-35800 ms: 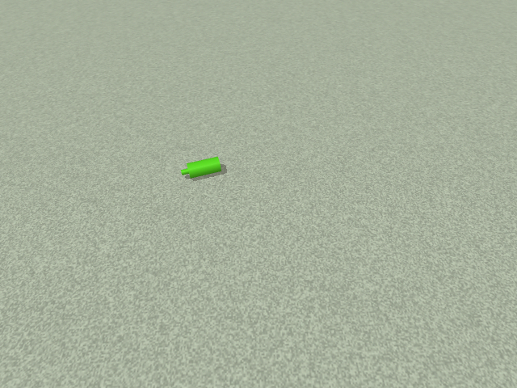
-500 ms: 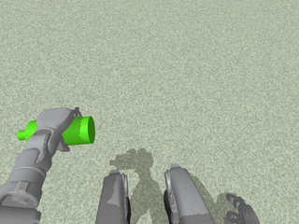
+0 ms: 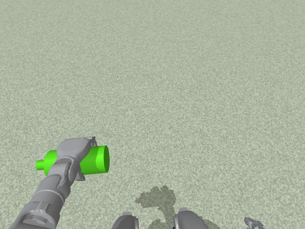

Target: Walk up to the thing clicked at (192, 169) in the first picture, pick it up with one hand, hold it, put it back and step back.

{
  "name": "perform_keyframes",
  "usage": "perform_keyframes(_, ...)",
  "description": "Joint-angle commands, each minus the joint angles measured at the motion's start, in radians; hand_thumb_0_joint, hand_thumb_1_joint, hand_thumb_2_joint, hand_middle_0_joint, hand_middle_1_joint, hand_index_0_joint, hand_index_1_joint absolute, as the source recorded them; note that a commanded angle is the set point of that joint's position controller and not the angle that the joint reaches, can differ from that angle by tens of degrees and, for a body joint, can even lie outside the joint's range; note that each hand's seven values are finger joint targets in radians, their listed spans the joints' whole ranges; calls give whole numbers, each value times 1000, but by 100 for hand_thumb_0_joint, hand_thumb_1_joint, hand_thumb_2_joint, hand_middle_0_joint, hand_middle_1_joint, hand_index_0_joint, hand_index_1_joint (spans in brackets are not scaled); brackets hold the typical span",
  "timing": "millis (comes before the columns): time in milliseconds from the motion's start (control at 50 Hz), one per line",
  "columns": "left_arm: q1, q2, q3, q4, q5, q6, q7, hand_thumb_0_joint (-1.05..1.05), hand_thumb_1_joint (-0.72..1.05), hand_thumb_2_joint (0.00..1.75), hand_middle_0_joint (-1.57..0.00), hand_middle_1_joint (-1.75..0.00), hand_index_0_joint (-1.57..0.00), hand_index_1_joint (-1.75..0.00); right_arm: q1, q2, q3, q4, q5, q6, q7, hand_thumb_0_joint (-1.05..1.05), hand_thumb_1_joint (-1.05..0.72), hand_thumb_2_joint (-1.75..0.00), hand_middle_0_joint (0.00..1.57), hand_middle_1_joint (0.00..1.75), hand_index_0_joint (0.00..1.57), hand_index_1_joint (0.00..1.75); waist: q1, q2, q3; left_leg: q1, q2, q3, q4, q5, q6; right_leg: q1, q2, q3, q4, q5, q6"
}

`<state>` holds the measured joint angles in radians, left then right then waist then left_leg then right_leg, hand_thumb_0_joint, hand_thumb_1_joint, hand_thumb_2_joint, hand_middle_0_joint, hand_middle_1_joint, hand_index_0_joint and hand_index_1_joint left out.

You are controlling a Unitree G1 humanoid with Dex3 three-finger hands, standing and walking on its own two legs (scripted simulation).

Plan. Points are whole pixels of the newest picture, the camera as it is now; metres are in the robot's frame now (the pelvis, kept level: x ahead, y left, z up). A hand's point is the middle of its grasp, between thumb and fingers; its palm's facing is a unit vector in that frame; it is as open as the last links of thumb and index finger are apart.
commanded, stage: lift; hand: left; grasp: from above
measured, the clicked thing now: (72, 161) +0.35 +0.25 -0.10
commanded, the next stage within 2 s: hold in 0.18 s
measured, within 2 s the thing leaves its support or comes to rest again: neither
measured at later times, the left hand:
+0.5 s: hand (71, 151) +0.34 +0.23 -0.02, palm faces -0.48 -0.03 -0.88, open 11.1 cm
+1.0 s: hand (69, 154) +0.32 +0.22 +0.01, palm faces -0.48 -0.02 -0.88, open 11.1 cm
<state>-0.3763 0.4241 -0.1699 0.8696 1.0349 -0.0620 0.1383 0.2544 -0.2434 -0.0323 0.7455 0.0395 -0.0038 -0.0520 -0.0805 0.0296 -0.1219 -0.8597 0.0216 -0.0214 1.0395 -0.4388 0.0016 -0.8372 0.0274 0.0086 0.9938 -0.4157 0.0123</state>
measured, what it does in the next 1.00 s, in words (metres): rises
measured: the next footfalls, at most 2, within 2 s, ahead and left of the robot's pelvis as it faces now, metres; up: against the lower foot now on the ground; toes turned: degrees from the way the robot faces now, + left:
none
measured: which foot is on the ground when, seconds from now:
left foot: down 0.00-1.00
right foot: down 0.00-1.00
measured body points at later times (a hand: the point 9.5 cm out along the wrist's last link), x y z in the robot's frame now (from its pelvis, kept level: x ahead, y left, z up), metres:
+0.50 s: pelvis +0.03 +0.00 +0.04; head +0.08 +0.00 +0.49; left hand +0.37 +0.23 +0.03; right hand +0.14 -0.26 -0.08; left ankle +0.04 +0.12 -0.67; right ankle +0.04 -0.13 -0.67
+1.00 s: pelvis +0.03 +0.00 +0.05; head +0.05 -0.02 +0.50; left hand +0.34 +0.22 +0.06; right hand +0.16 -0.26 -0.06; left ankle +0.04 +0.12 -0.67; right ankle +0.04 -0.13 -0.67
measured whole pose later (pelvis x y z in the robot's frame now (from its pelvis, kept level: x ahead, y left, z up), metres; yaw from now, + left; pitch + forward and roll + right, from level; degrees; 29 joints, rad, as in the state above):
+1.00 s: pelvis +0.03 +0.00 +0.05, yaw +0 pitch +5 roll +0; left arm -0.23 0.44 -0.20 0.63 1.01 -0.09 -0.04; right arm 0.20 -0.25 -0.03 0.70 0.06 0.06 -0.07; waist -0.01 0.04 -0.06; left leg -0.42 0.01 0.01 0.65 -0.32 0.00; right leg -0.42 0.01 0.04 0.63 -0.30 0.01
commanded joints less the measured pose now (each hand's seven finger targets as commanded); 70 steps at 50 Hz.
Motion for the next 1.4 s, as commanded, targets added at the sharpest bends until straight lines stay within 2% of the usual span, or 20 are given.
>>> perform_keyframes(0, -295, 223, 85, -179, -11, 11, 28, 0, 57, 98, -87, -95, -89, -93, 33, -151, -55, -94, 2, -23, -10, 0, -90, -90, 20, 30, 20, 30, 12, 37, -312, 312, -31, 9, -202, 233, 12, 233, 17, 1, -207, 218, -23)
perform_keyframes(20, -293, 215, 76, -196, -16, 10, 21, 0, 55, 98, -85, -95, -88, -93, 31, -152, -56, -99, 2, -22, -9, 0, -90, -90, 20, 30, 20, 30, 17, 27, -314, 334, -31, 9, -218, 242, 12, 246, 16, -3, -218, 225, -24)
perform_keyframes(60, -303, 239, 95, -229, -18, 8, 14, 0, 55, 99, -85, -96, -88, -94, 29, -151, -56, -103, 2, -17, -10, 0, -90, -90, 20, 30, 20, 30, 24, 54, -315, 359, -32, 14, -240, 259, 11, 271, 15, 3, -244, 240, -25)
perform_keyframes(100, -282, 206, 74, -228, -23, 11, 8, 0, 55, 99, -86, -96, -88, -93, 19, -148, -55, -112, 5, -15, -8, 0, -90, -90, 20, 30, 20, 30, 23, 48, -293, 397, -31, 12, -273, 260, 7, 285, 15, 0, -265, 233, -26)
perform_keyframes(140, -258, 226, 91, -221, -23, 12, 4, 0, 53, 97, -84, -96, -86, -92, 18, -152, -57, -111, 6, -12, -9, 0, -90, -90, 20, 30, 20, 30, 24, 43, -279, 420, -28, 7, -292, 285, 4, 300, 17, -4, -280, 247, -27)
perform_keyframes(160, -282, 213, 81, -252, -27, 6, 0, 0, 53, 96, -84, -95, -87, -92, 18, -149, -58, -113, 6, -12, -9, 0, -90, -90, 20, 30, 20, 30, 20, 41, -281, 431, -25, 3, -304, 291, 3, 304, 20, -6, -284, 250, -28)
perform_keyframes(280, -252, 224, 82, -294, -22, -9, -25, 0, 53, 94, -82, -97, -86, -92, 4, -147, -63, -113, 7, -9, -14, 0, -90, -90, 20, 30, 20, 30, 36, 54, -295, 491, -32, 15, -330, 379, 3, 375, 18, 4, -321, 328, -25)
perform_keyframes(360, -247, 215, 68, -300, -20, -14, -50, 0, 55, 97, -83, -97, -87, -93, -2, -151, -62, -124, 12, 2, -13, 0, -90, -90, 20, 30, 20, 30, 30, 18, -261, 507, -33, 19, -355, 396, 7, 397, 19, 5, -344, 349, -24)
perform_keyframes(420, -259, 239, 89, -359, -28, -19, -62, 0, 55, 97, -82, -99, -87, -94, -14, -150, -62, -126, 10, 6, -13, 0, -90, -89, 20, 30, 20, 30, 48, 45, -286, 538, -33, 17, -373, 421, 2, 437, 19, 4, -354, 359, -25)
perform_keyframes(460, -216, 211, 70, -337, -28, -17, -73, 0, 57, 97, -83, -97, -88, -93, -25, -150, -62, -134, 12, 9, -13, 0, -89, -89, 20, 30, 20, 30, 45, 33, -263, 554, -32, 21, -377, 445, 5, 435, 20, 5, -365, 377, -25)
perform_keyframes(520, -217, 232, 85, -356, -23, -20, -87, 0, 55, 97, -82, -99, -87, -94, -29, -151, -64, -135, 12, 15, -14, 0, -90, -90, 20, 30, 20, 30, 49, 20, -271, 566, -33, 24, -378, 494, 10, 459, 20, 5, -367, 427, -22)
perform_keyframes(560, -212, 227, 76, -371, -22, -24, -97, 0, 55, 98, -82, -99, -87, -95, -37, -150, -63, -143, 12, 17, -11, 0, -90, -90, 20, 30, 20, 30, 51, 40, -268, 577, -32, 25, -382, 511, 9, 467, 19, 6, -368, 433, -23)
perform_keyframes(640, -208, 222, 77, -392, -28, -26, -109, 0, 56, 98, -83, -99, -87, -94, -53, -151, -58, -154, 13, 24, -14, 0, -89, -89, 20, 30, 20, 30, 49, 34, -230, 573, -32, 24, -407, 473, 7, 467, 18, 7, -386, 402, -24)
perform_keyframes(660, -207, 238, 91, -397, -29, -28, -113, 0, 56, 97, -82, -99, -87, -94, -60, -151, -58, -158, 14, 24, -14, 0, -89, -89, 20, 30, 20, 30, 56, 36, -229, 574, -30, 22, -418, 459, 5, 474, 19, 4, -390, 384, -26)
perform_keyframes(780, -188, 229, 85, -430, -34, -30, -125, 0, 57, 97, -83, -99, -88, -94, -84, -150, -53, -179, 17, 29, -17, 0, -89, -89, 20, 30, 20, 30, 61, 27, -214, 590, -39, 31, -441, 418, 10, 493, 14, 13, -418, 361, -23)
perform_keyframes(840, -215, 248, 96, -457, -36, -30, -127, 0, 58, 98, -84, -98, -89, -93, -92, -151, -53, -176, 15, 30, -21, 0, -90, -90, 20, 30, 20, 30, 64, 25, -236, 605, -35, 31, -446, 436, 12, 506, 15, 11, -419, 377, -22)
perform_keyframes(920, -188, 231, 85, -439, -32, -26, -131, 0, 59, 98, -85, -100, -90, -95, -102, -147, -48, -178, 18, 32, -26, 0, -90, -90, 20, 30, 20, 30, 66, 0, -212, 607, -43, 38, -454, 412, 18, 508, 10, 18, -442, 375, -15)
perform_keyframes(1100, -196, 230, 83, -464, -45, -28, -140, 0, 62, 96, -86, -102, -92, -96, -136, -144, -39, -188, 19, 28, -31, 0, -90, -90, 20, 30, 20, 30, 68, 11, -174, 624, -37, 36, -504, 338, 15, 508, 12, 17, -481, 284, -21)
perform_keyframes(1160, -189, 232, 87, -467, -49, -29, -139, 0, 63, 93, -86, -102, -92, -95, -153, -140, -36, -192, 21, 23, -32, 0, -90, -90, 20, 30, 20, 30, 79, 22, -152, 622, -43, 42, -521, 294, 13, 518, 8, 24, -503, 239, -21)
perform_keyframes(1380, -195, 239, 88, -480, -57, -32, -151, 0, 63, 101, -88, -103, -93, -98, -168, -139, -31, -188, 23, 20, -37, 0, -90, -90, 20, 30, 20, 30, 80, 4, -155, 665, -38, 44, -551, 322, 17, 550, 8, 19, -528, 263, -18)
